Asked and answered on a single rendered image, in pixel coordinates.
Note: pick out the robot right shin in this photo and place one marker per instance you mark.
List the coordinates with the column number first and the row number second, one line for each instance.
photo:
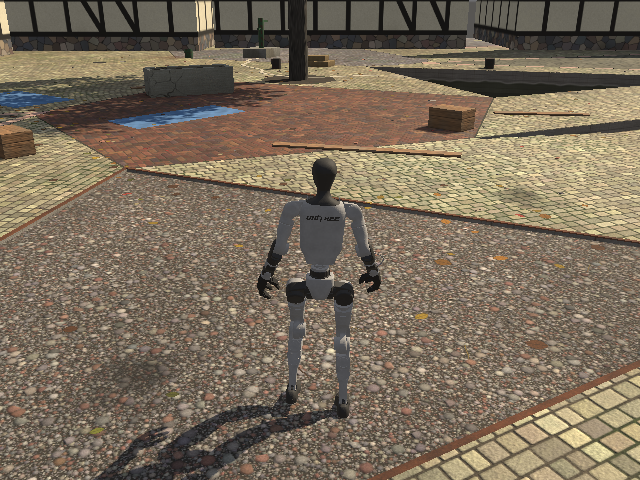
column 343, row 372

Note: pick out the humanoid robot torso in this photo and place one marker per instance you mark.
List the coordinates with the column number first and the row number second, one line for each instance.
column 321, row 238

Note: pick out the right robot forearm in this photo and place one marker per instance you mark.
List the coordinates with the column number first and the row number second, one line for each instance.
column 370, row 263

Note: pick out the robot right upper arm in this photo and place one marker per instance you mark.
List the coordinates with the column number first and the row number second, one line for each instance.
column 354, row 212

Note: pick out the left robot forearm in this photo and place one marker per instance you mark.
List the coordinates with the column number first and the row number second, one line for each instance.
column 271, row 263

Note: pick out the robot right hand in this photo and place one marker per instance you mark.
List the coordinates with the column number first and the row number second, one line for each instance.
column 367, row 278

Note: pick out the robot left upper arm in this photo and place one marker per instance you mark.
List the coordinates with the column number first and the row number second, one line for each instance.
column 290, row 210

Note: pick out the robot left hand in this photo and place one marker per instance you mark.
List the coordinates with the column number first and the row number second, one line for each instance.
column 262, row 284

